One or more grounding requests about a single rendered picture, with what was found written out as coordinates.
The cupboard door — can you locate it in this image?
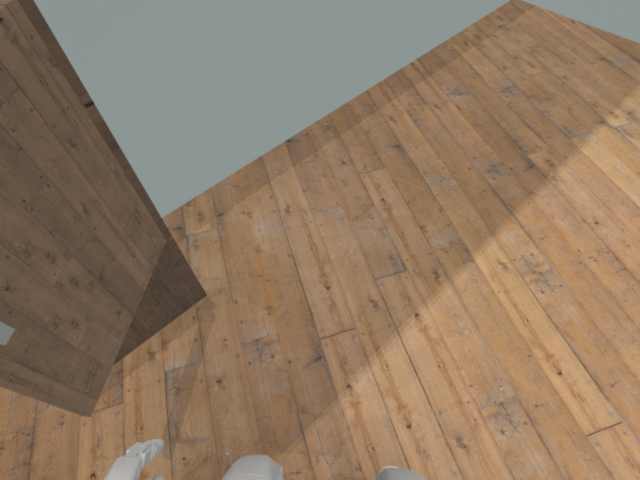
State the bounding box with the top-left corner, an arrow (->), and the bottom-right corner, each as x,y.
0,0 -> 166,417

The left robot hand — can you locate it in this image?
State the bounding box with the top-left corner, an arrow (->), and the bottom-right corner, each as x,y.
104,439 -> 164,480

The robot right shin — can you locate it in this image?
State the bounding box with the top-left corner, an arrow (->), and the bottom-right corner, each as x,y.
377,466 -> 397,476

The left robot thigh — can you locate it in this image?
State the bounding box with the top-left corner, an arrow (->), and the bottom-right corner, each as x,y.
222,455 -> 283,480

